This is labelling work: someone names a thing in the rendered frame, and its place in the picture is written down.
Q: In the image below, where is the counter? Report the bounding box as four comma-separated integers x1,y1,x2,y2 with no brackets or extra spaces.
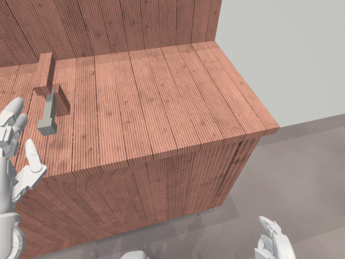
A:
0,0,280,259

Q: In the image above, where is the robot left hand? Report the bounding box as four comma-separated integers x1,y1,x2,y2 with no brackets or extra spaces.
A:
0,97,47,214

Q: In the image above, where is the tap lever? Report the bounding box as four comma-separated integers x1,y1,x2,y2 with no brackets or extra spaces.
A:
37,89,57,136

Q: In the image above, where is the left robot forearm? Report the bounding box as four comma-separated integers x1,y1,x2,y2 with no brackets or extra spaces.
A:
0,213,26,259

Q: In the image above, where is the robot right hand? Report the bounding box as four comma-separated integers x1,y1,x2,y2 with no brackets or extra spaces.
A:
254,216,296,259

